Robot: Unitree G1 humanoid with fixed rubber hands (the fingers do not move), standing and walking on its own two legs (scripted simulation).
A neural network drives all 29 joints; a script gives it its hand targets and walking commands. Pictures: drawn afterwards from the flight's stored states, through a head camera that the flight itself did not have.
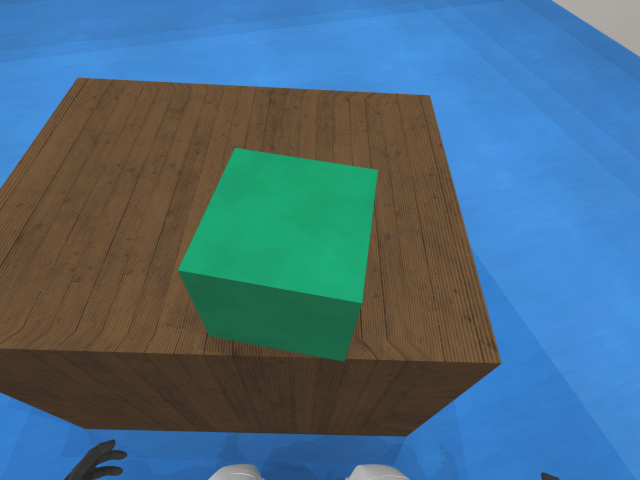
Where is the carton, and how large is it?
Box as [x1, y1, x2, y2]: [178, 148, 377, 361]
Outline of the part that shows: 235,148 178,269 209,335 344,361 362,299 377,170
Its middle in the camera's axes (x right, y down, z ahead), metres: -0.04 +0.03 +0.58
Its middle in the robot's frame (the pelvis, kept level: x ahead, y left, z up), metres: +0.40 +0.05 -0.02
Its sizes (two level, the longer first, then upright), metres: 0.216 0.213 0.196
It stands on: a pedestal, 0.65 m high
